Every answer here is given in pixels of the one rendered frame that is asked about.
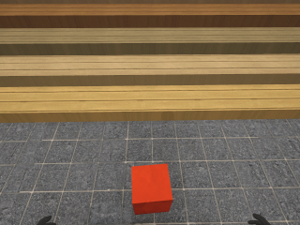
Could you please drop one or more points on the left robot hand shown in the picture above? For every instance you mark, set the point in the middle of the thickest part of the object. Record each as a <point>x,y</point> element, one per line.
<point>45,220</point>

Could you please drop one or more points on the carton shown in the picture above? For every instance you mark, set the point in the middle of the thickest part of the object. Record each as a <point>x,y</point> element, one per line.
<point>151,189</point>

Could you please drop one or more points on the right robot hand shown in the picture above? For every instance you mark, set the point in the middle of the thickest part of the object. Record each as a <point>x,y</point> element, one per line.
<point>261,220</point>

